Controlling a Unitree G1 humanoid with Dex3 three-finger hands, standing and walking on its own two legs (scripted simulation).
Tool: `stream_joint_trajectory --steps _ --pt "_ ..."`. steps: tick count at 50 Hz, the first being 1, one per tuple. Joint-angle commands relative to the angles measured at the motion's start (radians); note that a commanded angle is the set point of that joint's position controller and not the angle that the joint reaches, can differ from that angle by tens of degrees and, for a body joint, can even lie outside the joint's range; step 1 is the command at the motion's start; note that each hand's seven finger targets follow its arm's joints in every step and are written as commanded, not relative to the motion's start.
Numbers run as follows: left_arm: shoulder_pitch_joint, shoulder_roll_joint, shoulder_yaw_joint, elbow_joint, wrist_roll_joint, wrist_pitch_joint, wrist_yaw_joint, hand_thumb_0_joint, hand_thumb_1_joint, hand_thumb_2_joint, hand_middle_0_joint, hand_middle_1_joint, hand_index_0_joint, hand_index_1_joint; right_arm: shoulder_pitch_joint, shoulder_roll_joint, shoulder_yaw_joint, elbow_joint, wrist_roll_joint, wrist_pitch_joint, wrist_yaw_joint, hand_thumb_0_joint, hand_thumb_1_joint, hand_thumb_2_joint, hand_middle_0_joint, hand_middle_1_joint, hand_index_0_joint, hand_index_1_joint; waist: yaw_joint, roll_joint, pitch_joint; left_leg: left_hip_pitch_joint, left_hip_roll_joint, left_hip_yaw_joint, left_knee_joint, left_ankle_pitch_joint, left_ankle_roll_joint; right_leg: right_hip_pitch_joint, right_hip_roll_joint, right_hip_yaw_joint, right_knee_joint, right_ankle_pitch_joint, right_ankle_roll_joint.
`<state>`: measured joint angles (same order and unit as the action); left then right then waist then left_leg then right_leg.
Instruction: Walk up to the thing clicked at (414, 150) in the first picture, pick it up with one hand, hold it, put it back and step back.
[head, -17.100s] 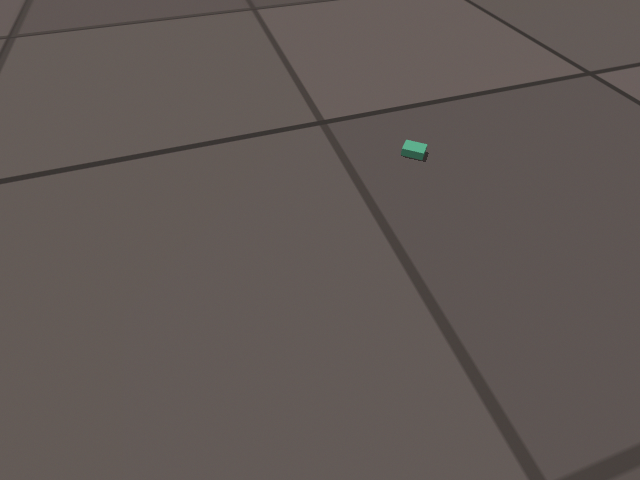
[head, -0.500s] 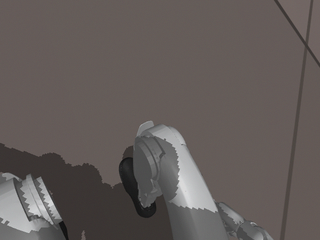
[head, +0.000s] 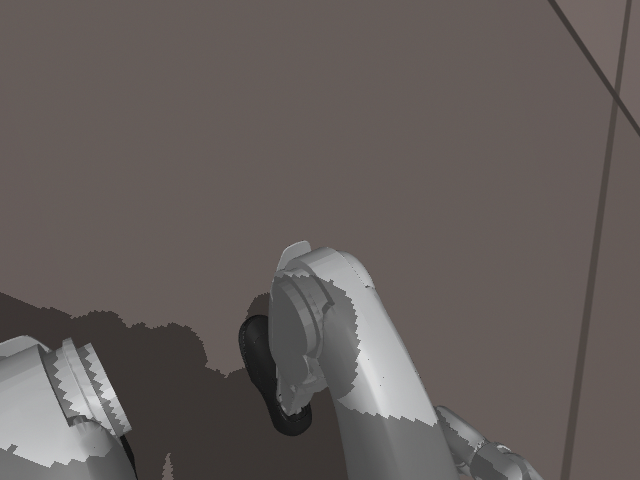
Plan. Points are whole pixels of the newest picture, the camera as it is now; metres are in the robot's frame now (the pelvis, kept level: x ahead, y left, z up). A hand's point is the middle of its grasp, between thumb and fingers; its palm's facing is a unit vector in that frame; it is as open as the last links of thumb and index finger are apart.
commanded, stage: close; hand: left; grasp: from above
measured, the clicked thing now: out of the picture +0.45 +0.35 -0.28
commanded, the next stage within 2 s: settle in 1.28 s
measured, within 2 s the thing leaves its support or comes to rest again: leaves its support in 1.68 s
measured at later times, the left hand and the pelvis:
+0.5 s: hand out of the picture +0.44 +0.34 -0.26, palm faces -0.48 -0.15 -0.86, open 11.6 cm; pelvis +0.00 +0.00 +0.00, yaw +0 degrees
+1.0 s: hand out of the picture +0.43 +0.34 -0.26, palm faces -0.47 -0.12 -0.88, open 11.4 cm; pelvis +0.00 +0.00 +0.00, yaw +0 degrees
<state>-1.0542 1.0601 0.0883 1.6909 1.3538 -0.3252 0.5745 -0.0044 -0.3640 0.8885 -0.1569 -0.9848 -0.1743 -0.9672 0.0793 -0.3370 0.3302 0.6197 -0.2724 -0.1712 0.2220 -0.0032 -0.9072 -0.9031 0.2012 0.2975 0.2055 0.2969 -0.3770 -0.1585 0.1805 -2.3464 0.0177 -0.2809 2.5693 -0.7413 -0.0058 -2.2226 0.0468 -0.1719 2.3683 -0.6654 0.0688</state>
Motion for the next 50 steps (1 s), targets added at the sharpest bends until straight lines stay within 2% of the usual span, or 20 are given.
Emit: stream_joint_trajectory --steps 1,4,7,9,10,13,16,17,21,24,26,27,28,32,35,38,42,45,47,50 --pt "-0.242 0.207 -0.004 -0.081 0.008 0.010 0.095 0.000 -0.271 0.831 -0.215 -0.921 -0.234 -0.901 0.180 -0.345 -0.111 0.030 -0.002 -0.002 -0.014 0.000 -0.891 -0.898 0.200 0.300 0.200 0.300 -0.064 0.575 -0.624 0.498 0.035 0.111 -0.287 0.260 0.002 0.331 0.053 -0.113 -0.179 0.275 -0.085" --pt "-0.243 0.180 -0.035 -0.031 0.004 0.043 0.107 0.000 -0.231 0.774 -0.231 -0.908 -0.259 -0.878 0.166 -0.345 -0.113 0.035 0.003 -0.014 -0.018 0.000 -0.892 -0.898 0.200 0.300 0.200 0.300 -0.074 0.547 -0.561 0.457 0.032 0.113 -0.291 0.214 0.005 0.300 0.048 -0.107 -0.188 0.245 -0.085" --pt "-0.262 0.204 -0.023 -0.048 -0.010 0.069 0.103 0.000 -0.227 0.761 -0.240 -0.899 -0.268 -0.870 0.183 -0.351 -0.115 0.029 0.007 -0.024 -0.016 0.000 -0.895 -0.900 0.200 0.300 0.200 0.300 -0.070 0.544 -0.605 0.483 0.035 0.110 -0.293 0.228 0.008 0.313 0.047 -0.103 -0.192 0.257 -0.083" --pt "-0.281 0.229 0.007 -0.056 -0.026 0.081 0.098 0.000 -0.200 0.736 -0.254 -0.889 -0.285 -0.856 0.191 -0.358 -0.117 0.020 0.012 -0.033 -0.013 0.000 -0.894 -0.899 0.200 0.300 0.200 0.300 -0.065 0.556 -0.647 0.505 0.036 0.099 -0.292 0.251 0.006 0.322 0.038 -0.107 -0.180 0.276 -0.082" --pt "-0.268 0.209 -0.008 -0.038 -0.036 0.086 0.091 0.000 -0.195 0.733 -0.268 -0.877 -0.297 -0.847 0.189 -0.352 -0.114 0.016 0.014 -0.035 -0.013 0.000 -0.896 -0.900 0.199 0.300 0.200 0.300 -0.072 0.541 -0.634 0.489 0.036 0.102 -0.288 0.242 0.009 0.330 0.041 -0.101 -0.185 0.272 -0.081" --pt "-0.248 0.229 0.018 -0.007 -0.044 0.095 0.064 0.000 -0.144 0.690 -0.308 -0.842 -0.339 -0.810 0.188 -0.354 -0.112 0.018 0.021 -0.041 -0.011 0.000 -0.896 -0.900 0.199 0.300 0.200 0.300 -0.067 0.536 -0.608 0.480 0.034 0.094 -0.289 0.224 0.008 0.300 0.030 -0.106 -0.170 0.248 -0.080" --pt "-0.262 0.259 0.035 -0.085 -0.045 0.087 0.043 0.000 -0.115 0.658 -0.329 -0.825 -0.362 -0.790 0.196 -0.356 -0.116 0.008 0.021 -0.031 -0.014 0.000 -0.895 -0.900 0.199 0.300 0.199 0.300 -0.048 0.619 -0.681 0.539 0.034 0.098 -0.299 0.279 0.000 0.337 0.033 -0.100 -0.164 0.281 -0.087" --pt "-0.246 0.233 0.025 -0.053 -0.050 0.086 0.030 0.000 -0.112 0.650 -0.330 -0.824 -0.365 -0.787 0.185 -0.344 -0.109 0.005 0.022 -0.033 -0.011 0.000 -0.897 -0.901 0.199 0.300 0.199 0.300 -0.056 0.590 -0.635 0.516 0.036 0.096 -0.288 0.267 0.000 0.319 0.031 -0.104 -0.161 0.274 -0.086" --pt "-0.252 0.262 0.035 -0.128 -0.055 0.061 0.007 0.000 -0.073 0.642 -0.353 -0.815 -0.389 -0.776 0.194 -0.343 -0.105 0.008 0.019 -0.019 -0.013 0.000 -0.894 -0.899 0.199 0.300 0.200 0.300 -0.049 0.600 -0.683 0.528 0.033 0.114 -0.271 0.316 0.002 0.378 0.037 -0.100 -0.177 0.311 -0.086" --pt "-0.192 0.206 0.003 -0.069 -0.056 0.051 -0.008 0.000 -0.032 0.655 -0.393 -0.793 -0.424 -0.760 0.200 -0.333 -0.100 0.018 0.017 -0.007 -0.012 0.000 -0.893 -0.899 0.199 0.300 0.199 0.300 -0.063 0.547 -0.641 0.496 0.032 0.118 -0.259 0.323 0.007 0.380 0.043 -0.102 -0.188 0.317 -0.082" --pt "-0.217 0.213 0.008 -0.100 -0.055 0.035 -0.010 0.000 0.005 0.650 -0.411 -0.804 -0.447 -0.766 0.208 -0.345 -0.104 0.017 0.015 -0.006 -0.015 0.000 -0.894 -0.899 0.199 0.300 0.200 0.300 -0.065 0.558 -0.626 0.505 0.029 0.113 -0.259 0.320 0.003 0.356 0.039 -0.110 -0.190 0.308 -0.086" --pt "-0.205 0.243 0.028 -0.130 -0.060 0.028 -0.006 0.000 0.029 0.654 -0.432 -0.795 -0.466 -0.759 0.209 -0.342 -0.107 0.021 0.017 -0.001 -0.017 0.000 -0.893 -0.899 0.200 0.300 0.200 0.300 -0.037 0.584 -0.675 0.537 0.032 0.111 -0.278 0.339 0.000 0.385 0.042 -0.106 -0.187 0.315 -0.087" --pt "-0.195 0.232 0.018 -0.079 -0.048 0.028 -0.007 0.000 0.051 0.668 -0.462 -0.785 -0.491 -0.756 0.211 -0.347 -0.103 0.019 0.013 0.003 -0.016 0.000 -0.895 -0.900 0.199 0.300 0.199 0.300 -0.052 0.580 -0.639 0.523 0.031 0.106 -0.271 0.332 -0.001 0.354 0.038 -0.112 -0.178 0.307 -0.090" --pt "-0.223 0.224 0.006 -0.103 -0.045 0.009 -0.003 0.000 0.127 0.658 -0.506 -0.783 -0.540 -0.747 0.205 -0.343 -0.092 0.001 0.010 0.007 -0.015 0.000 -0.893 -0.899 0.199 0.300 0.200 0.300 -0.067 0.546 -0.638 0.522 0.033 0.099 -0.263 0.324 0.003 0.360 0.040 -0.115 -0.177 0.305 -0.084" --pt "-0.225 0.259 0.024 -0.091 -0.033 0.001 0.015 0.000 0.178 0.656 -0.552 -0.764 -0.584 -0.731 0.206 -0.340 -0.088 0.009 0.007 0.010 -0.020 0.000 -0.893 -0.899 0.199 0.300 0.199 0.300 -0.059 0.560 -0.644 0.507 0.033 0.105 -0.271 0.291 0.006 0.366 0.043 -0.111 -0.182 0.282 -0.084" --pt "-0.238 0.247 0.009 -0.093 -0.018 0.003 0.030 0.000 0.212 0.674 -0.584 -0.759 -0.611 -0.730 0.193 -0.335 -0.089 0.010 0.007 0.008 -0.024 0.000 -0.893 -0.899 0.199 0.300 0.199 0.300 -0.060 0.568 -0.634 0.509 0.035 0.106 -0.274 0.263 0.007 0.339 0.045 -0.110 -0.177 0.266 -0.082" --pt "-0.240 0.226 -0.008 -0.063 -0.022 0.010 0.052 0.000 0.255 0.668 -0.614 -0.741 -0.641 -0.712 0.188 -0.347 -0.092 0.015 0.000 0.000 -0.031 0.000 -0.891 -0.898 0.199 0.300 0.199 0.300 -0.077 0.558 -0.599 0.485 0.037 0.105 -0.286 0.222 0.006 0.330 0.048 -0.114 -0.188 0.241 -0.081" --pt "-0.253 0.232 -0.014 -0.073 -0.020 0.021 0.063 0.000 0.311 0.661 -0.660 -0.726 -0.687 -0.697 0.171 -0.337 -0.087 0.020 0.003 -0.005 -0.035 0.000 -0.891 -0.898 0.199 0.300 0.199 0.300 -0.063 0.543 -0.614 0.476 0.035 0.105 -0.278 0.220 0.008 0.326 0.047 -0.112 -0.188 0.241 -0.080" --pt "-0.237 0.203 -0.032 -0.035 -0.020 0.029 0.062 0.000 0.320 0.672 -0.673 -0.726 -0.697 -0.700 0.182 -0.335 -0.080 0.017 0.002 -0.012 -0.032 0.000 -0.891 -0.898 0.199 0.300 0.199 0.300 -0.084 0.527 -0.586 0.474 0.037 0.101 -0.272 0.229 0.010 0.326 0.044 -0.113 -0.183 0.253 -0.076" --pt "-0.248 0.227 -0.025 -0.042 -0.032 0.036 0.069 0.000 0.369 0.660 -0.717 -0.696 -0.739 -0.673 0.172 -0.341 -0.082 0.019 0.011 -0.018 -0.036 0.000 -0.891 -0.898 0.199 0.300 0.199 0.300 -0.074 0.516 -0.600 0.471 0.037 0.099 -0.273 0.235 0.010 0.335 0.044 -0.110 -0.188 0.263 -0.075"
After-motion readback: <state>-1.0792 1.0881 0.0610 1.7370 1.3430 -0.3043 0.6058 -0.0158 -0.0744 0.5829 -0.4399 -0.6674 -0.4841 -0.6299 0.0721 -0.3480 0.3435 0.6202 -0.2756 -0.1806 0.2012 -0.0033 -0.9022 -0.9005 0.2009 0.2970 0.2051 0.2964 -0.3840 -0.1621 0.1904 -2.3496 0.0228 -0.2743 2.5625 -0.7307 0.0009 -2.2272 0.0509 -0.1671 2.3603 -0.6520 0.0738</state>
